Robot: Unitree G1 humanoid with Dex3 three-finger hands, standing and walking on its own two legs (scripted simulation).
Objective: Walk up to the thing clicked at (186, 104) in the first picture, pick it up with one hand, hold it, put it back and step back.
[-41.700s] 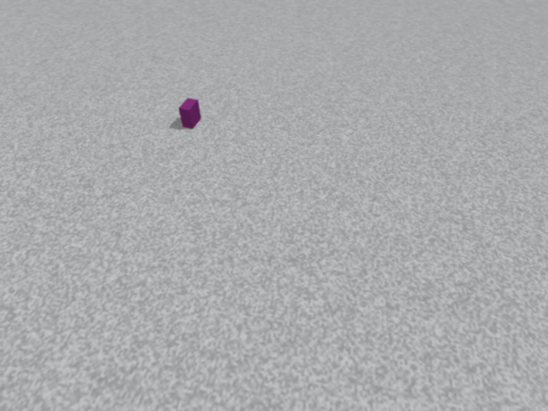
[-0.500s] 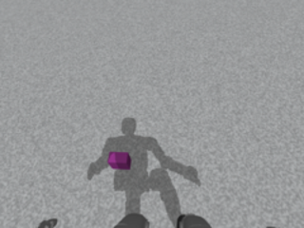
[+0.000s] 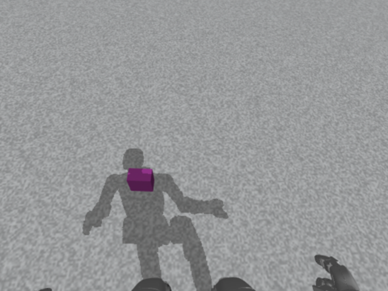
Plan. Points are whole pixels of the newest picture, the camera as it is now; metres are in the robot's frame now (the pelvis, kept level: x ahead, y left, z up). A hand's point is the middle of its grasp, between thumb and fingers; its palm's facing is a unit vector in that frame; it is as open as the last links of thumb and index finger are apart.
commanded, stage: step back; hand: left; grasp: from above
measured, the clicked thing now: (141, 180) +0.65 +0.25 -0.70
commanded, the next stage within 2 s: none
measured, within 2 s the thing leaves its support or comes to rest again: neither
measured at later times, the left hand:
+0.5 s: hand out of the picture -0.01 +0.29 -0.15, palm faces +0.00 -0.92 -0.39, open 7.4 cm
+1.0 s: hand out of the picture -0.24 +0.26 -0.13, palm faces -0.06 -0.90 -0.42, open 7.4 cm
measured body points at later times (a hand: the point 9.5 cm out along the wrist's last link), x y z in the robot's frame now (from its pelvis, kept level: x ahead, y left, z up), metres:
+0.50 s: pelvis -0.15 +0.02 -0.01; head -0.09 +0.05 +0.44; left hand -0.01 +0.34 -0.13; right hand -0.08 -0.29 -0.12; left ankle -0.15 +0.13 -0.73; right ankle -0.08 -0.12 -0.70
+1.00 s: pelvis -0.32 -0.01 +0.00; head -0.28 -0.04 +0.45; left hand -0.23 +0.30 -0.10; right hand -0.22 -0.33 -0.12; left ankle -0.26 +0.14 -0.66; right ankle -0.31 -0.11 -0.73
